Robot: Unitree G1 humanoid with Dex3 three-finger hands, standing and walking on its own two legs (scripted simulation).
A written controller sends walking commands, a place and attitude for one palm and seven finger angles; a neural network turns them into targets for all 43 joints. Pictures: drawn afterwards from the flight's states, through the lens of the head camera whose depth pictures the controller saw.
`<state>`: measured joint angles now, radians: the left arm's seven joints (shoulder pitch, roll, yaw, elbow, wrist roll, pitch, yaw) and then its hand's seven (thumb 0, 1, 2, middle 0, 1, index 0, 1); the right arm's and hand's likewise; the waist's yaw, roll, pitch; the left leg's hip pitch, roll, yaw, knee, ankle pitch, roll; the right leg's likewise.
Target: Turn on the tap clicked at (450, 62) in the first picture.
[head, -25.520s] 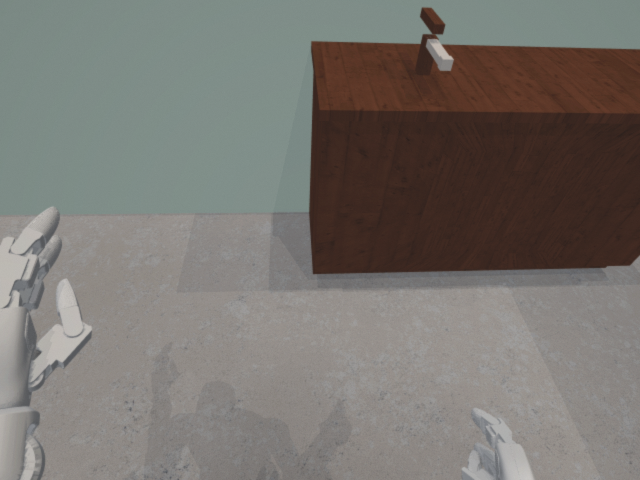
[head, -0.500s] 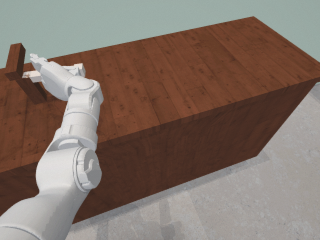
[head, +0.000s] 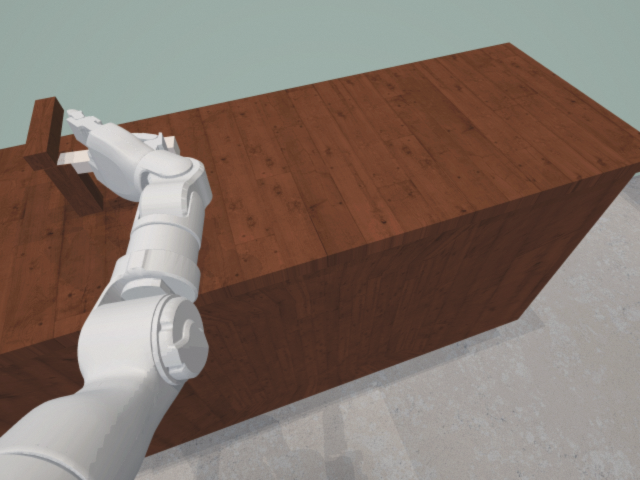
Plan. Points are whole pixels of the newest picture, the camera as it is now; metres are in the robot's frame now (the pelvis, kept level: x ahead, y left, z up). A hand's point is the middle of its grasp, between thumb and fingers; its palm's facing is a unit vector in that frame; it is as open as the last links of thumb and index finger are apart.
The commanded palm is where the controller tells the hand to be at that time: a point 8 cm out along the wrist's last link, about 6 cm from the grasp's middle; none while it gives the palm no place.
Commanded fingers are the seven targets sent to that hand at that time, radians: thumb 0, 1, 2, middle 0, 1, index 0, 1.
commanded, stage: lift the hand up off the lever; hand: left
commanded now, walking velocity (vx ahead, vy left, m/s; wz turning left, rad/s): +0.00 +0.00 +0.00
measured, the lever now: (168, 150) +0.57 +0.21 +0.11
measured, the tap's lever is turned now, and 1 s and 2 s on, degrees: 81 81 81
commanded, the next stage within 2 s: draw the hand back beside the body in 0.40 s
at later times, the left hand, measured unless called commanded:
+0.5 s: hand (154, 140) +0.49 +0.18 +0.18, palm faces +0.79 -0.60 -0.13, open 7.8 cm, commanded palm +0.43 +0.21 +0.19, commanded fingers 0.00 0.90 0.90 -0.15 -0.15 -0.15 -0.15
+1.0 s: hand (98, 220) +0.35 +0.21 +0.19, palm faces +0.29 -0.94 -0.19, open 7.7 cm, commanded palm +0.32 +0.25 +0.19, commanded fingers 0.00 0.90 0.90 -0.18 -0.23 -0.18 -0.23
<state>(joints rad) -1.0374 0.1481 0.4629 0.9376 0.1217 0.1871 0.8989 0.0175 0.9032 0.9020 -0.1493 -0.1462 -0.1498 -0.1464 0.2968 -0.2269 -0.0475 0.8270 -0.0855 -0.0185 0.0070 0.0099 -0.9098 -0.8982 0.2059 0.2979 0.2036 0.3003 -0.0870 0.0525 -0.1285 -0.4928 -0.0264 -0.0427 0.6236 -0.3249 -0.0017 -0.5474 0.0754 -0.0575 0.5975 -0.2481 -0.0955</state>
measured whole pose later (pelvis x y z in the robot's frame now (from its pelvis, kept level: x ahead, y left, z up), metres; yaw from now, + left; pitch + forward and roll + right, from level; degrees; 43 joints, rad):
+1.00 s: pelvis -0.01 +0.01 +0.02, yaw -2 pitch -3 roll +0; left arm -0.30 0.30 0.14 0.26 -0.09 -0.06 0.15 0.02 0.90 0.90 -0.16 -0.20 -0.16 -0.20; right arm 0.21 -0.26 0.00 0.71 0.05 -0.06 -0.07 0.01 -0.91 -0.90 0.20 0.30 0.20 0.30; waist 0.03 0.06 0.02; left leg -0.11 -0.03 -0.01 0.39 -0.24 0.02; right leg -0.17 0.08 -0.02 0.37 -0.16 -0.08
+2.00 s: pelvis -0.01 +0.02 +0.02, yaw -1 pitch -7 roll +0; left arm 0.37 0.31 0.25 -0.33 -0.08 -0.12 0.11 0.02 0.90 0.90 -0.20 -0.30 -0.20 -0.30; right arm 0.16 -0.21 0.01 0.67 -0.01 -0.14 -0.07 0.02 -0.91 -0.90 0.21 0.30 0.20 0.30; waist 0.07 0.07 0.06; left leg -0.01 -0.03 -0.03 0.35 -0.21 0.02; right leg -0.06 0.07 -0.03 0.31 -0.13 -0.07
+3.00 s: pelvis -0.09 +0.05 +0.00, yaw -1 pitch -1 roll +0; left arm 0.42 0.34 0.35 -0.51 0.01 -0.16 0.17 0.02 0.89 0.90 -0.21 -0.30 -0.21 -0.30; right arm 0.19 -0.23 0.00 0.56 0.00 -0.05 -0.08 0.02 -0.91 -0.90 0.21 0.30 0.21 0.30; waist 0.01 0.00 0.06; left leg -0.41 -0.06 0.03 0.66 -0.27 0.07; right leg -0.44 0.02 -0.01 0.58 -0.12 -0.02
